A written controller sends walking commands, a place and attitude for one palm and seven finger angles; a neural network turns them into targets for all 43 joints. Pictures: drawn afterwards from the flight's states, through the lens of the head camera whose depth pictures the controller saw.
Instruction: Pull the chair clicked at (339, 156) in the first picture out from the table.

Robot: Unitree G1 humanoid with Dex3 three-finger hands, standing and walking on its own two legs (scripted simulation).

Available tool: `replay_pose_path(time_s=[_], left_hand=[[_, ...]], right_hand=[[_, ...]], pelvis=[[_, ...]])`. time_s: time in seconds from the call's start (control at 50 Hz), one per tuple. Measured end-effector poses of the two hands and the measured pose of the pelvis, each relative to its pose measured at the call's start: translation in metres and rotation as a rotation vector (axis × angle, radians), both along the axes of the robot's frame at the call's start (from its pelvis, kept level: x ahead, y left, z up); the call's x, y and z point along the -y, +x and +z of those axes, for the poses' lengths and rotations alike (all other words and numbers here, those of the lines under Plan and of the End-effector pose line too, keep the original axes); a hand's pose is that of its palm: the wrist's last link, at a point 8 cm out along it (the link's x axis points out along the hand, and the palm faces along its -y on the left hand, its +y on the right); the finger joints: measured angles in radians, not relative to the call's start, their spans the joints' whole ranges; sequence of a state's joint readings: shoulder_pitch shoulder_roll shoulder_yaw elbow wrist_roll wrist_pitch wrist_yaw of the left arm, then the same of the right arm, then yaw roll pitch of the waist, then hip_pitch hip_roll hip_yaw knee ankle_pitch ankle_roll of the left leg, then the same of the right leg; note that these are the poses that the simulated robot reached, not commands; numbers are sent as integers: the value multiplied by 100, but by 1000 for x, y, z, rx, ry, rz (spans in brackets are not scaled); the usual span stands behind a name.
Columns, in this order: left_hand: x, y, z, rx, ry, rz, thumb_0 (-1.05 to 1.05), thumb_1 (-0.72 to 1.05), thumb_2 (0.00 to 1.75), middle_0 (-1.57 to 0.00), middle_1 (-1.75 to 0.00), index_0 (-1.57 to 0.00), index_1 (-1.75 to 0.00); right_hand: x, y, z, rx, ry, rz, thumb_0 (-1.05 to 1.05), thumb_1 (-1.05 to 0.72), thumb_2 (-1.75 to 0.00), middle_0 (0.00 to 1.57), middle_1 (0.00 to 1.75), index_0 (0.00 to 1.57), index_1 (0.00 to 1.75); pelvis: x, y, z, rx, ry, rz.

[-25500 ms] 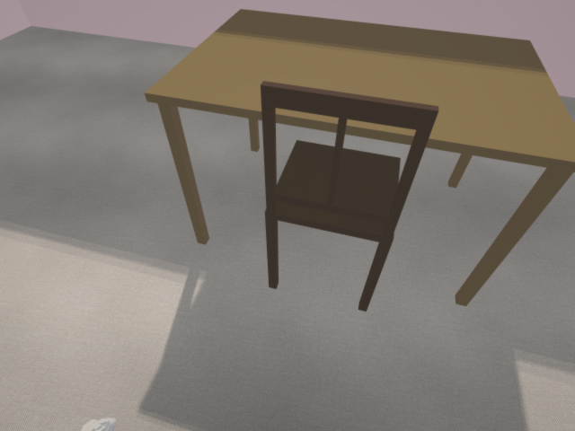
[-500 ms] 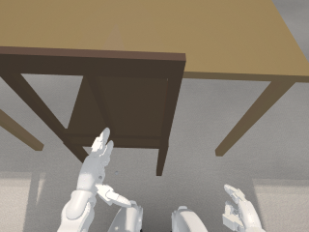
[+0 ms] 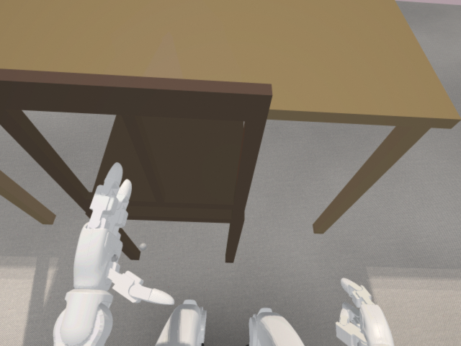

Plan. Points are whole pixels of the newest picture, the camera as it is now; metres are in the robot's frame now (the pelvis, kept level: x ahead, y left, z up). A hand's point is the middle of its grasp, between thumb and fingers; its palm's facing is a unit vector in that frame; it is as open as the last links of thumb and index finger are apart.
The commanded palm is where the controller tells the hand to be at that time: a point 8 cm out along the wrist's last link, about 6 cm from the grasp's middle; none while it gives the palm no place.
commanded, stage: aim the fingers beside a spindle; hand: left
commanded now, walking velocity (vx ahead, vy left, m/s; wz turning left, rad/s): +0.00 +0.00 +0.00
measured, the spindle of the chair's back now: (149, 164) +0.42 +0.17 +0.02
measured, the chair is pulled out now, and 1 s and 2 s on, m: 0.00 0.00 0.00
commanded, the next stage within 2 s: push the fingers through the gap in 0.68 s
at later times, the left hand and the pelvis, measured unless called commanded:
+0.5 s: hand (126, 229) +0.29 +0.18 +0.04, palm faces +0.07 -1.00 -0.05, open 17.0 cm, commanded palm +0.25 +0.20 +0.01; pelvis +0.00 +0.01 +0.00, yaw +1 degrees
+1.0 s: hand (159, 248) +0.27 +0.13 +0.00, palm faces -0.11 -0.99 +0.05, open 17.0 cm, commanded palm +0.28 +0.21 +0.03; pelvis +0.00 +0.01 +0.00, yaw +0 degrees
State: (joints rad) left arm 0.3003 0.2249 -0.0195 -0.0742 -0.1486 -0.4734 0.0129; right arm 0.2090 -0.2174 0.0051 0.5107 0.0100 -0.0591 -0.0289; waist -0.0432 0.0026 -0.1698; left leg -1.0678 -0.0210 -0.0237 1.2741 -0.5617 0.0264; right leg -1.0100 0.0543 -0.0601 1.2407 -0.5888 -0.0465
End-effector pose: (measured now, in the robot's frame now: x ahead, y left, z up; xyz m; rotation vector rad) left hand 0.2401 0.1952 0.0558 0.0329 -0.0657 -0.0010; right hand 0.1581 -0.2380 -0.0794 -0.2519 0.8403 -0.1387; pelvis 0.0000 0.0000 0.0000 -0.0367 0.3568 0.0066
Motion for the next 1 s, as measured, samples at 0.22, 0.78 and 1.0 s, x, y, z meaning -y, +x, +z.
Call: replay_pose_path(time_s=[0.22, 0.78, 1.0], left_hand=[[13, 1, -76, -355, -107, -121, -1, -50, 30, -5, -8, -4, -7], [-32, 19, 22, 111, 66, 125, -1, -50, 30, -7, -8, -6, -8], [10, 19, -53, -245, -74, -109, -1, -50, 30, -6, -8, -5, -7]], right_hand=[[-12, 3, -7, 2, 43, 37, 1, -91, -90, 20, 30, 20, 30], [-13, 1, -7, -46, 37, 34, 1, -91, -90, 20, 29, 20, 30], [-5, 3, 1, -13, -11, 8, 1, -91, -90, 20, 30, 20, 30]], pelvis=[[-9, -4, -3, -17, -14, 14], [-6, 3, 2, -13, -8, 5], [-7, 2, 2, -16, -10, 2]])
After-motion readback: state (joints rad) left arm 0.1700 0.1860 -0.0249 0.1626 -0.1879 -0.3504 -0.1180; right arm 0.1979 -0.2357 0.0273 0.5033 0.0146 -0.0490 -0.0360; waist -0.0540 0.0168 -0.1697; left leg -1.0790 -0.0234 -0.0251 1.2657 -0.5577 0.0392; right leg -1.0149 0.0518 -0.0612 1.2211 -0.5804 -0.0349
